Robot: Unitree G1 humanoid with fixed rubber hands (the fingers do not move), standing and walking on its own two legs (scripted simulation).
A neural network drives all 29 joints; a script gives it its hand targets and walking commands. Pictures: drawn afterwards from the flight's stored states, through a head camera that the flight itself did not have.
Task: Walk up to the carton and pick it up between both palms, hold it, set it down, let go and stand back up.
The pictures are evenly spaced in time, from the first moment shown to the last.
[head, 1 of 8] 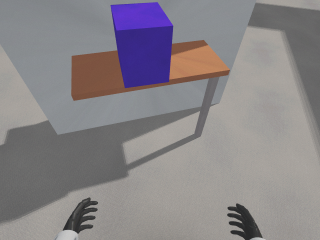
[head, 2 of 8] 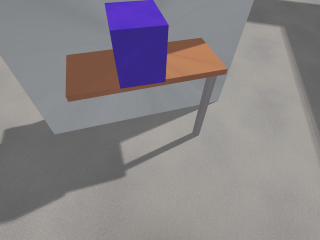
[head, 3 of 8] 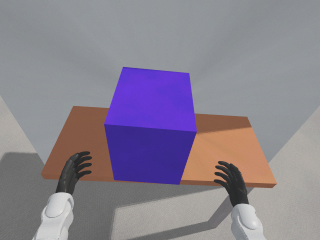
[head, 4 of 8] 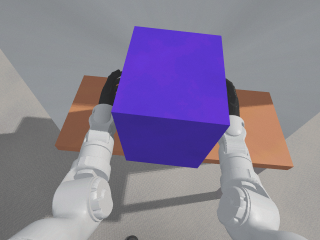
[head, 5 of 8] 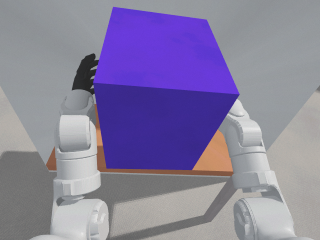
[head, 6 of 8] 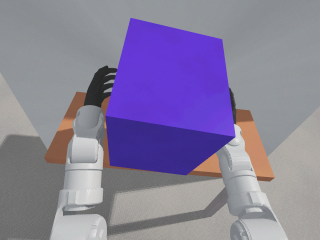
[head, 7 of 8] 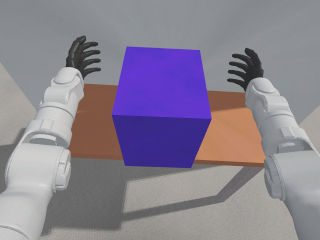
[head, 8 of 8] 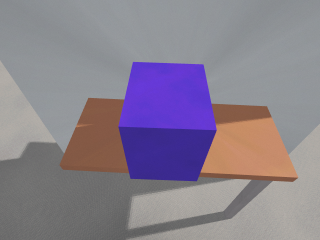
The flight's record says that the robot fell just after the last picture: no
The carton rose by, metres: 0.21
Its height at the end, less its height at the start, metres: +0.00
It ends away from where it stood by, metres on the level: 0.02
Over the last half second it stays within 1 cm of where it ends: yes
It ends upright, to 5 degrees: yes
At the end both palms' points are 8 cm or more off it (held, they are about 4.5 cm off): yes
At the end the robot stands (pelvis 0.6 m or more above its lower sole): yes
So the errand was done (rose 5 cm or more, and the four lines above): yes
